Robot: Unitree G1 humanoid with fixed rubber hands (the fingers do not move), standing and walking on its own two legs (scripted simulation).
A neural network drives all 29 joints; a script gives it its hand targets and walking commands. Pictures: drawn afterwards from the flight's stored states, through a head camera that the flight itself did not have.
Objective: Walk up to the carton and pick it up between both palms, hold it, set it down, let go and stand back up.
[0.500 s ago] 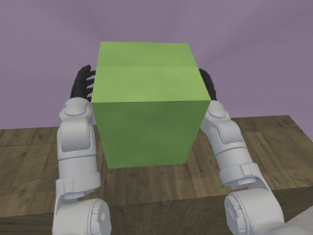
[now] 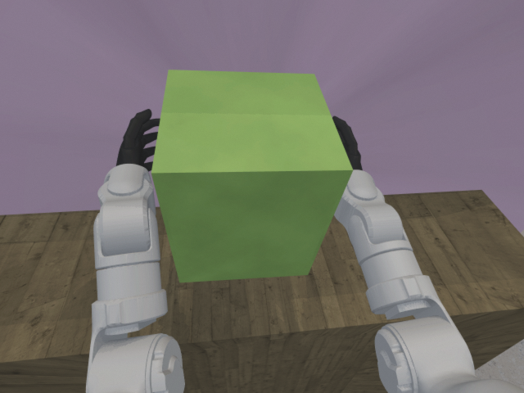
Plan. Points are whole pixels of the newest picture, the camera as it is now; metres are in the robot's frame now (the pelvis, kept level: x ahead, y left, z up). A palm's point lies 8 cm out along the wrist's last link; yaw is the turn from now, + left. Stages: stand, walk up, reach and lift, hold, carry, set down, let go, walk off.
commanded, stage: hold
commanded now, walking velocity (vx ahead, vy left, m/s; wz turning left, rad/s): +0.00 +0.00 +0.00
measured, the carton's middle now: (244, 181) +0.37 +0.00 +0.15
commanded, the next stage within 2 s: set down in 1.72 s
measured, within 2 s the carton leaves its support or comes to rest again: neither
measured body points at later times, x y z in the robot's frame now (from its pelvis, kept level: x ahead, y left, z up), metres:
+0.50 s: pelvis +0.00 +0.00 +0.00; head -0.04 +0.02 +0.45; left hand +0.38 +0.15 +0.20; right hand +0.38 -0.15 +0.18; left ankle +0.01 +0.11 -0.75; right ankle +0.04 -0.11 -0.75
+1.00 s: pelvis +0.00 +0.00 +0.00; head -0.04 +0.02 +0.45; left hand +0.38 +0.15 +0.20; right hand +0.37 -0.15 +0.18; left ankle +0.01 +0.11 -0.75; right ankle +0.04 -0.11 -0.75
